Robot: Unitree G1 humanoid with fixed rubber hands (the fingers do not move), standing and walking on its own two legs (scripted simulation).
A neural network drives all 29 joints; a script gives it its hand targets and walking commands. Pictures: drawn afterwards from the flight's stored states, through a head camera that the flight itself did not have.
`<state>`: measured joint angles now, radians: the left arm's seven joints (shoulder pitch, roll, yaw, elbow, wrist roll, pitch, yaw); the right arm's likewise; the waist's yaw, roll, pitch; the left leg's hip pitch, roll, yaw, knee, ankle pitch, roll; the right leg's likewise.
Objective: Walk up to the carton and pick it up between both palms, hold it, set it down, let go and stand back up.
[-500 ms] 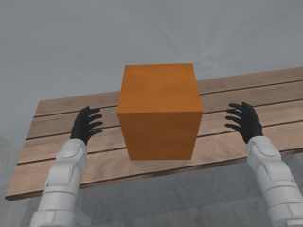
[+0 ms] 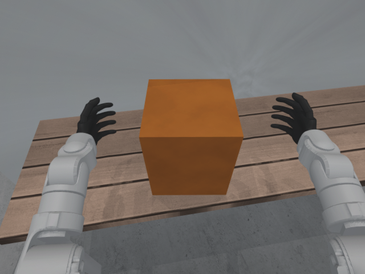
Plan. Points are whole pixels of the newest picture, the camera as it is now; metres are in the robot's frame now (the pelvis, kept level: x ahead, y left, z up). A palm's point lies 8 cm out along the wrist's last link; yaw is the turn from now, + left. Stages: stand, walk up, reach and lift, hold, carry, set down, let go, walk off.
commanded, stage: reach and lift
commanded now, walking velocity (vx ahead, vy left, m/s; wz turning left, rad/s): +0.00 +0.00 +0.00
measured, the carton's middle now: (189, 139) +0.46 +0.00 +0.01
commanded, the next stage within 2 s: none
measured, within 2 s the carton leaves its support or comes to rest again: neither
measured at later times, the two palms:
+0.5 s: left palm (89, 93) +0.45 +0.21 +0.19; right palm (299, 89) +0.44 -0.23 +0.19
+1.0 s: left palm (101, 133) +0.43 +0.21 +0.08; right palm (272, 124) +0.44 -0.20 +0.09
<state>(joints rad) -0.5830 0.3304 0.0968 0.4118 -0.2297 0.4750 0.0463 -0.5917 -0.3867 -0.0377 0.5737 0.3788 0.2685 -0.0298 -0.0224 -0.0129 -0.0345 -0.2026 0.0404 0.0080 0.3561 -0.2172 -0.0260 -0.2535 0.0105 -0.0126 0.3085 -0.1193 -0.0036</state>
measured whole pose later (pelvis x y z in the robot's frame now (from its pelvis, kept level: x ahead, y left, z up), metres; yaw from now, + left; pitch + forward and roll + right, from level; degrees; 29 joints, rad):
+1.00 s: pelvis -0.01 -0.01 -0.01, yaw +1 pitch +16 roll -1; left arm -0.97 0.33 -0.05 1.25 -0.29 -0.04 0.04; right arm -0.93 -0.29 0.02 1.12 0.31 0.00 -0.05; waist -0.02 0.01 -0.16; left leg -0.49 0.04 -0.03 0.42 -0.20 -0.04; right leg -0.53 0.01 -0.04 0.36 -0.10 -0.02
